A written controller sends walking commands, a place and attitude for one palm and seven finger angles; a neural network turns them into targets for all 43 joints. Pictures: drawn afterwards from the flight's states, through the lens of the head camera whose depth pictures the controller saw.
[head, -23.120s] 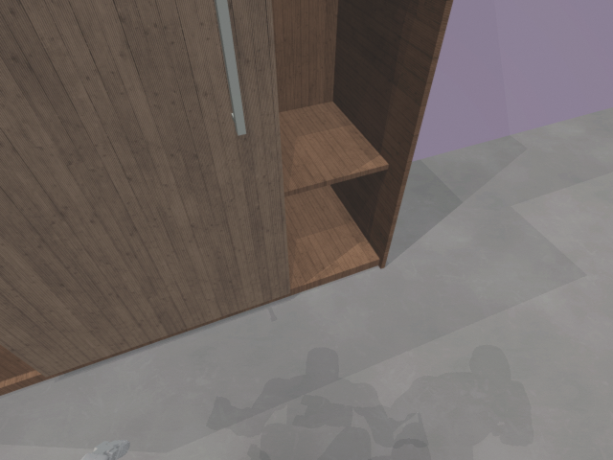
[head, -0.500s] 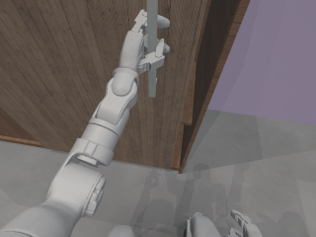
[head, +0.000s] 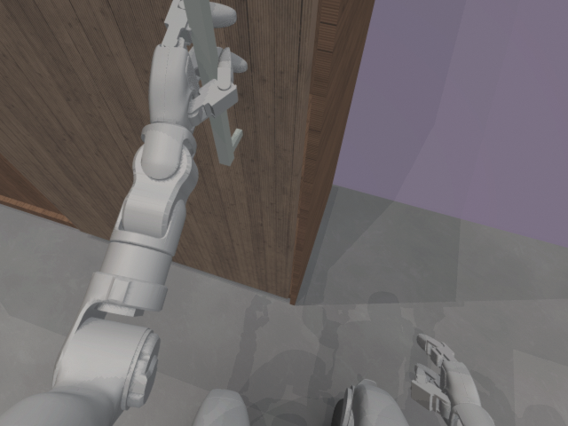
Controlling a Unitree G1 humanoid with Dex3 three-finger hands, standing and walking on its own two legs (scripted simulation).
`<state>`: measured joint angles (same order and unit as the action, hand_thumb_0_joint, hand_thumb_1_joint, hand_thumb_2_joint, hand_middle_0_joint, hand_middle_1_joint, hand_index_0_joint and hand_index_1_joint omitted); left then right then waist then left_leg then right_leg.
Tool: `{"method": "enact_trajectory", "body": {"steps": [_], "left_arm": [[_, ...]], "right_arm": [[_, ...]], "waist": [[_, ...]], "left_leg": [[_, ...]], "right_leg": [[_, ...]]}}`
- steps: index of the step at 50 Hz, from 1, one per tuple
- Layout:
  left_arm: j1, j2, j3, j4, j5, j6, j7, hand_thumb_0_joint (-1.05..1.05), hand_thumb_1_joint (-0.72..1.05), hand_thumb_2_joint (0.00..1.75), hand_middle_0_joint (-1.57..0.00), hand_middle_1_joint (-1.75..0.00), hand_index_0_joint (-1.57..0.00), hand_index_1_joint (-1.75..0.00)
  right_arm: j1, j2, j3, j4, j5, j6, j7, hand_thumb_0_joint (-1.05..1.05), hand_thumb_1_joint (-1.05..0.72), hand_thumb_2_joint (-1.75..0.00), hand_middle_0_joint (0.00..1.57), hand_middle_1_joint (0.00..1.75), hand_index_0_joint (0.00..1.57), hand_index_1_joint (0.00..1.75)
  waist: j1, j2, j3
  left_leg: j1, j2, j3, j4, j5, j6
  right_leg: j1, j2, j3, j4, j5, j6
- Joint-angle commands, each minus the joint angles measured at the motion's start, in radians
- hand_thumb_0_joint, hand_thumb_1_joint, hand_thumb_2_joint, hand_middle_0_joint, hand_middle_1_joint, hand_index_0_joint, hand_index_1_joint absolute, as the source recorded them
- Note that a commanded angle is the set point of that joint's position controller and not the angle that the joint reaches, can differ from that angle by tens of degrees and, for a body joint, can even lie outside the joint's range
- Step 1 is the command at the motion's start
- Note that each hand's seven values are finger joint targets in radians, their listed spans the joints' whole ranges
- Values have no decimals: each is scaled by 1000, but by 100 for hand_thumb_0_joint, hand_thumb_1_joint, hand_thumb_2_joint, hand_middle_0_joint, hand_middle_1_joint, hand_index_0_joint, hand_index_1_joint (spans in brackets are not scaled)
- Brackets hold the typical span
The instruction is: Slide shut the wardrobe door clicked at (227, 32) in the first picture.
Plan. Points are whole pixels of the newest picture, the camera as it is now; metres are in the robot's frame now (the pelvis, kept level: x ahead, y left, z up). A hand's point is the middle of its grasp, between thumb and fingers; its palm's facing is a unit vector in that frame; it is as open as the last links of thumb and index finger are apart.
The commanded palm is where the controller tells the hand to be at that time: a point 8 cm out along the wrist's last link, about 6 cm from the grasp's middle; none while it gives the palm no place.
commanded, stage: step sideways, sliding the door along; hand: left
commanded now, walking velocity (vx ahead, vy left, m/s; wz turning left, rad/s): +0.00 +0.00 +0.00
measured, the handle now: (216, 54) +0.46 +0.19 +0.21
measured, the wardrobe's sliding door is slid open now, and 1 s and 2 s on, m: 0.01 0.00 0.00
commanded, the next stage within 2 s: stop walking and hold the door there in 0.32 s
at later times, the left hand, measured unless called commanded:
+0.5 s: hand (238, 86) +0.43 +0.16 +0.20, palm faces +0.44 -0.89 -0.15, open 6.6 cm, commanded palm +0.39 +0.17 +0.19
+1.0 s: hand (235, 85) +0.43 +0.16 +0.20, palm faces +0.40 -0.90 -0.16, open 6.2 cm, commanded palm +0.38 +0.19 +0.19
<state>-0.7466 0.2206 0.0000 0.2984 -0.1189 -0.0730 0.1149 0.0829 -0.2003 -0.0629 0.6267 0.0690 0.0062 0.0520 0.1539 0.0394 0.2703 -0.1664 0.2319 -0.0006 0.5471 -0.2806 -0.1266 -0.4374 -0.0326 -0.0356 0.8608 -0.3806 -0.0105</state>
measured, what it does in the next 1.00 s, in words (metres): walks ahead: right foot, then left foot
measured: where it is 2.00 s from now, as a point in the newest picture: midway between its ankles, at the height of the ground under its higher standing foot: outside the picture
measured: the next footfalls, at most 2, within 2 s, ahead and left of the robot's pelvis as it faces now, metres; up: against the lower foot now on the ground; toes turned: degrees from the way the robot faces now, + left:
right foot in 0.06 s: +0.13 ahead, -0.18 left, +0.00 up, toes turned -2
left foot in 0.24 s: +0.08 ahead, +0.06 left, +0.00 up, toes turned +7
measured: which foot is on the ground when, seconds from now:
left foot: down 0.00-0.06, up 0.08-0.22, down 0.24-0.54, up 0.56-0.68, down 0.70-1.00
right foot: up 0.00-0.04, down 0.06-0.24, up 0.26-0.48, down 0.50-1.00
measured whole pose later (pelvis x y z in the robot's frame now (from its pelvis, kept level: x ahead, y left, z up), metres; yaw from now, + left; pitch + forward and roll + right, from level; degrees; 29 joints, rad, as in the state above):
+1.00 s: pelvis +0.08 -0.08 +0.01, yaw -7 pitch -2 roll +0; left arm -0.13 0.39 0.37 0.06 -0.07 -0.10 0.18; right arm 0.23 -0.27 -0.02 0.66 0.04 -0.04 -0.07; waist -0.02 0.00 -0.02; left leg -0.24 0.07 0.17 0.52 -0.24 0.02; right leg -0.27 0.00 0.07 0.49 -0.20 0.03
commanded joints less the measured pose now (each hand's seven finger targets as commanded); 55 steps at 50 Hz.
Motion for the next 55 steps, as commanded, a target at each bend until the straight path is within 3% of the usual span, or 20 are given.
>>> {"method": "enact_trajectory", "body": {"steps": [1,2,3,4,8,10,12,14,21,22,23,25,26,27,31,34,36,40,43,55], "left_arm": [[-503,-163,-232,-384,51,-120,-105,0,90,90,-45,-140,-45,-140],[-493,-141,-224,-398,59,-116,-101,0,90,90,-45,-140,-45,-140],[-481,-81,-199,-428,69,-109,-90,0,90,90,-45,-140,-45,-140],[-380,-40,-162,-383,73,-78,-77,0,90,90,-45,-140,-45,-140],[-412,-99,-207,-626,45,-87,-52,0,90,90,-45,-140,-45,-140],[-369,-134,-239,-650,44,-106,-52,0,90,90,-45,-140,-45,-140],[-343,-168,-268,-736,34,-133,-59,0,90,90,-45,-140,-45,-140],[-342,-186,-281,-739,41,-131,-71,0,90,90,-45,-140,-45,-140],[-166,-167,-289,-799,61,-91,-60,0,90,90,-45,-140,-45,-140],[34,725,605,-326,85,-107,13,0,90,90,-45,-140,-45,-140],[72,434,374,-424,86,-94,-2,0,90,90,-45,-140,-45,-140],[60,327,277,-541,78,-95,-14,0,90,90,-45,-140,-45,-140],[108,414,373,-530,75,-104,1,0,90,90,-45,-140,-45,-140],[181,399,371,-493,70,-99,-1,0,90,90,-45,-140,-45,-140],[252,451,450,-519,63,-86,37,0,90,90,-45,-140,-45,-140],[314,437,436,-582,62,-85,42,0,90,90,-45,-140,-45,-140],[320,425,417,-612,62,-98,42,0,90,90,-45,-140,-45,-140],[382,385,389,-529,76,-90,38,0,90,90,-45,-140,-45,-140],[393,393,398,-483,75,-98,50,0,90,90,-45,-140,-45,-140],[405,342,349,-473,79,-121,53,0,90,90,-45,-140,-45,-140]], "right_arm": [[-92,-117,-27,-162,11,-50,-18,0,-90,-90,20,30,20,30],[-82,-98,-23,-154,16,-55,-22,0,-90,-90,20,30,20,30],[-91,-68,-18,-156,12,-59,-28,0,-90,-90,20,30,20,30],[-108,-82,-21,-140,-1,-70,-41,0,-90,-90,20,30,20,30],[-86,-68,-5,-80,-11,-109,-66,0,-90,-90,20,30,20,30],[-91,-72,-2,-90,-13,-108,-68,0,-90,-90,20,30,20,30],[-102,-110,-28,-156,-10,-117,-41,0,-90,-90,20,30,20,30],[-94,-94,-19,-162,-9,-131,-6,0,-90,-90,20,30,20,30],[-69,-114,-7,-184,-9,-179,-3,0,-90,-90,20,30,20,30],[15,-222,-38,-81,-17,-138,-55,0,-90,-90,20,30,20,30],[-25,-183,-19,-140,-27,-117,-52,0,-90,-90,20,30,20,30],[-43,-133,8,-172,-10,-108,-60,0,-90,-90,20,30,20,30],[-43,-123,12,-162,-15,-113,-73,0,-90,-90,20,30,20,30],[-27,-105,24,-144,-23,-116,-77,0,-90,-90,20,30,20,30],[-46,-126,36,-139,-17,-87,-110,0,-90,-90,20,30,20,30],[-62,-134,28,-151,-22,-55,-129,0,-90,-90,20,30,20,30],[-64,-154,15,-167,-14,-58,-126,0,-90,-90,20,30,20,30],[-54,-168,18,-159,-14,-67,-118,0,-90,-90,20,30,20,30],[-42,-171,18,-149,-21,-77,-126,0,-90,-90,20,30,20,30],[-10,-161,29,-104,-26,-125,-135,0,-90,-90,20,30,20,30]], "waist": [[-167,139,-559],[-161,-9,-565],[-160,-314,-573],[-143,-414,-556],[-184,-313,-591],[-208,-154,-647],[-162,263,-691],[-175,258,-656],[-186,207,-517],[-147,173,-522],[-115,117,-512],[-163,-13,-561],[-166,-135,-588],[-163,-163,-559],[-147,-248,-593],[-169,-105,-640],[-144,1,-614],[-146,118,-475],[-147,10,-416],[-144,16,-408]], "left_leg": [[117,50,101,100,314,170],[52,-57,131,250,169,150],[-160,-188,126,441,-127,135],[-255,-237,28,569,-349,107],[-175,-194,-2,255,-256,130],[110,-165,88,-212,223,132],[507,178,-191,-78,980,258],[432,158,-110,-92,804,302],[462,78,79,-51,896,201],[437,86,115,-51,888,188],[320,69,80,66,824,171],[105,-69,162,239,494,114],[-74,-157,158,298,73,85],[-163,-177,74,275,-227,84],[-200,-181,30,56,-195,111],[72,-182,115,-156,229,109],[190,-31,28,-70,605,160],[7,-28,22,-131,236,167],[-74,-96,46,-133,-78,148],[-13,-48,8,-226,-97,172]], "right_leg": [[324,59,-68,-249,203,17],[410,33,-27,-372,320,6],[523,-136,259,-469,543,-65],[467,-276,467,-518,666,-137],[511,-219,287,-320,923,-145],[425,-121,115,-112,853,-52],[-43,-22,33,34,-15,23],[-45,-1,80,141,-136,13],[37,34,-35,-175,80,22],[18,45,-26,-201,120,35],[175,25,-9,-378,237,12],[422,-91,178,-389,989,-43],[534,-214,321,-364,1295,-103],[546,-278,353,-390,1361,-120],[592,-270,300,-324,1268,-115],[463,-170,161,-239,1033,-43],[266,-96,125,-267,722,9],[223,-25,114,-341,348,9],[203,-42,194,-447,223,-6],[166,-5,140,-429,200,7]]}}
